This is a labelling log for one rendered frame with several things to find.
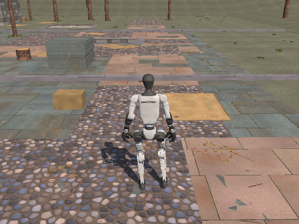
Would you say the robot head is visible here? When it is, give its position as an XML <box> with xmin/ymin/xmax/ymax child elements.
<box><xmin>141</xmin><ymin>74</ymin><xmax>156</xmax><ymax>96</ymax></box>

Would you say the left robot upper arm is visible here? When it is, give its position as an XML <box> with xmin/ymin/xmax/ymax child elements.
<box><xmin>127</xmin><ymin>94</ymin><xmax>139</xmax><ymax>120</ymax></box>

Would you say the robot left hand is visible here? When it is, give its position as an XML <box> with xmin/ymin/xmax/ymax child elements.
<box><xmin>122</xmin><ymin>132</ymin><xmax>133</xmax><ymax>143</ymax></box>

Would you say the robot right shin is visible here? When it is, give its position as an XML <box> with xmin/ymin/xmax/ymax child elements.
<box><xmin>160</xmin><ymin>150</ymin><xmax>166</xmax><ymax>181</ymax></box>

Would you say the robot left forearm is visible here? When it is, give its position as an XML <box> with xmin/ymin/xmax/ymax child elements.
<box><xmin>123</xmin><ymin>113</ymin><xmax>132</xmax><ymax>133</ymax></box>

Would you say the robot right hand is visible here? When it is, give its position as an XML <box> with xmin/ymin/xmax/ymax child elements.
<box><xmin>165</xmin><ymin>132</ymin><xmax>176</xmax><ymax>143</ymax></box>

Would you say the robot right forearm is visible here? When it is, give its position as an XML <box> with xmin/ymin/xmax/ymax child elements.
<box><xmin>166</xmin><ymin>113</ymin><xmax>175</xmax><ymax>133</ymax></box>

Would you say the right robot upper arm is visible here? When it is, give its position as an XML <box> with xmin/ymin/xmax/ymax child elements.
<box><xmin>158</xmin><ymin>94</ymin><xmax>171</xmax><ymax>119</ymax></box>

